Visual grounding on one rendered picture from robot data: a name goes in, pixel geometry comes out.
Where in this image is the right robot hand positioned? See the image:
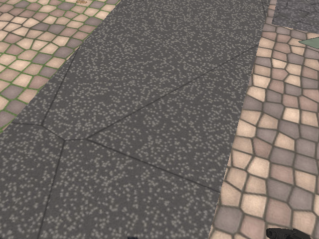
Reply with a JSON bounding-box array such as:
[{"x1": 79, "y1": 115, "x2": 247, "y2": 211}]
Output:
[{"x1": 266, "y1": 228, "x2": 311, "y2": 239}]

